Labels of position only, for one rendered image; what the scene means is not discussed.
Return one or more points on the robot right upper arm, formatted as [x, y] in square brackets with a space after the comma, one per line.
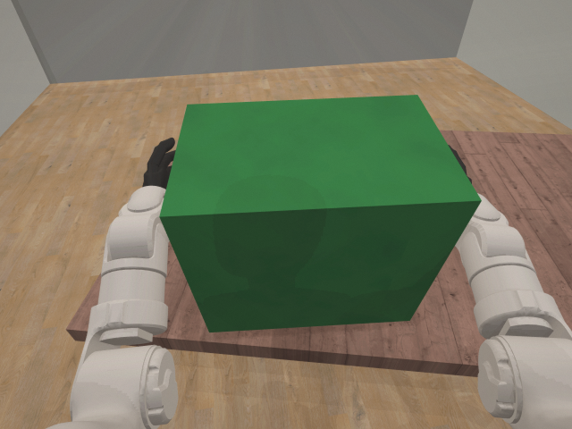
[527, 381]

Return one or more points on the right robot hand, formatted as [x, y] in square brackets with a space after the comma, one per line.
[459, 160]

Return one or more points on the table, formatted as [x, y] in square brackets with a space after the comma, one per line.
[525, 176]

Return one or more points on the robot left upper arm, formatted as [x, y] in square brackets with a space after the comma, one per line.
[130, 388]

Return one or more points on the left robot forearm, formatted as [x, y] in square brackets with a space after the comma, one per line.
[131, 308]

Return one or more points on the left robot hand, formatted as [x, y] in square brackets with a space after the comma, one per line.
[158, 173]

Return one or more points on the right robot forearm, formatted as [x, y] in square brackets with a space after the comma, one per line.
[508, 295]

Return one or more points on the carton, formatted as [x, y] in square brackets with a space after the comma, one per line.
[313, 212]

